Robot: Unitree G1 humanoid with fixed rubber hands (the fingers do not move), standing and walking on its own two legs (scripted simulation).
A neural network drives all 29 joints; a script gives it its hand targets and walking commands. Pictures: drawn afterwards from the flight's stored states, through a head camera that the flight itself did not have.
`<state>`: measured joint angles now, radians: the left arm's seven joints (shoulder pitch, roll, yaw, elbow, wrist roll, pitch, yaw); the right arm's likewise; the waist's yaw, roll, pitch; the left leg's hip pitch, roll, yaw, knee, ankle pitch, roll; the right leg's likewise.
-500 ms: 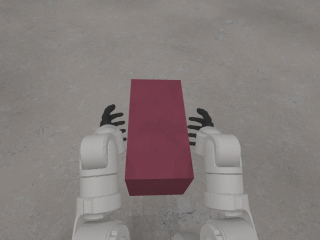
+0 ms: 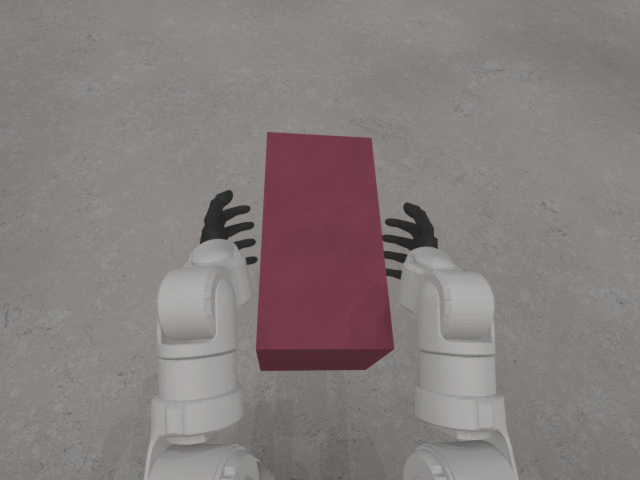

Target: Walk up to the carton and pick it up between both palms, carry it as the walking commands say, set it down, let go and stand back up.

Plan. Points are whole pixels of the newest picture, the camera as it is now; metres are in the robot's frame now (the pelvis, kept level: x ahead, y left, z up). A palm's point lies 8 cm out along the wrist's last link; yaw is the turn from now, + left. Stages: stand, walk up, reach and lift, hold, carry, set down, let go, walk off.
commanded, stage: carry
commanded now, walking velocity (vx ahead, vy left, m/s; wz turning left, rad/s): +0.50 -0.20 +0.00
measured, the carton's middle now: (317, 252) +0.39 +0.02 +0.00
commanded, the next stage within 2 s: none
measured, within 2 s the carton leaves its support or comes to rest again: neither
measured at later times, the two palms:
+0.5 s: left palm (363, 56) +0.76 -0.04 +0.07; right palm (491, 68) +0.76 -0.27 +0.08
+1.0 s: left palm out of the picture +1.15 -0.21 +0.09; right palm out of the picture +1.12 -0.44 +0.08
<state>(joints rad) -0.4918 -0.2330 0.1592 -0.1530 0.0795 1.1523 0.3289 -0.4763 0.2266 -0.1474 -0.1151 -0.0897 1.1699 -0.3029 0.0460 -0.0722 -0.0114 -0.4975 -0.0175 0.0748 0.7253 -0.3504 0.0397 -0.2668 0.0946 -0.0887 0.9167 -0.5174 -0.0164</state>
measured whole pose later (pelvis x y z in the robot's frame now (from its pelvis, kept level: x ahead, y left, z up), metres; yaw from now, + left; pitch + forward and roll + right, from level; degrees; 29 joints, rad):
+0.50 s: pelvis +0.42 -0.16 +0.01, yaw +2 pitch +6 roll +1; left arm -0.49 -0.23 0.14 -0.17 0.05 1.13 0.32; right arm -0.44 0.21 -0.15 -0.21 -0.06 1.16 -0.31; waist 0.00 -0.06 0.10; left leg -0.60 -0.03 0.06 0.89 -0.41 -0.04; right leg -0.23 0.08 -0.15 0.57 -0.46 -0.12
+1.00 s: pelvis +0.80 -0.29 +0.00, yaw +1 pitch +6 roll +3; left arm -0.47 -0.23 0.13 -0.21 0.03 1.11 0.30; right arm -0.44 0.21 -0.14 -0.23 -0.06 1.16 -0.32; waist -0.08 -0.04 0.07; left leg -0.47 -0.04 0.09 1.09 -0.47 -0.02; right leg -0.25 0.00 -0.10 0.68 -0.54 -0.08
